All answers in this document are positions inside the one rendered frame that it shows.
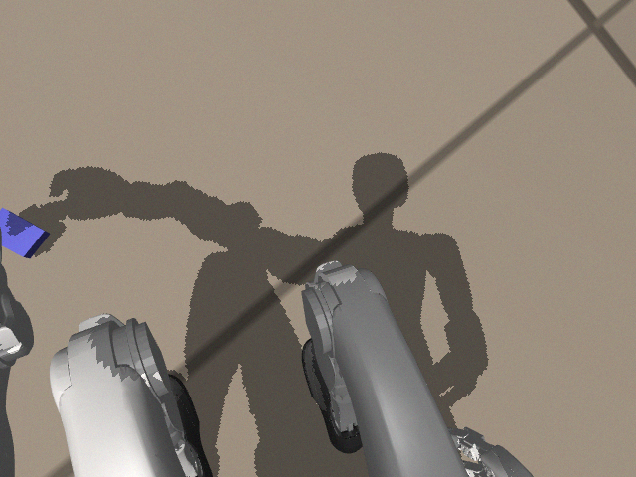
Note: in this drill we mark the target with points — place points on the right robot foot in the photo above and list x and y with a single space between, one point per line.
346 442

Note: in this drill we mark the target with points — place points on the left robot foot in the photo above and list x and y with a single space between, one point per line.
190 424

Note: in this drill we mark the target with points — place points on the right robot hand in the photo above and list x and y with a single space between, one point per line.
493 461

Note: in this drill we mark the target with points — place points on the small box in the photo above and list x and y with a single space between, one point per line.
19 235

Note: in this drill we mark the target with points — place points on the left robot arm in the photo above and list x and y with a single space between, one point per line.
16 341

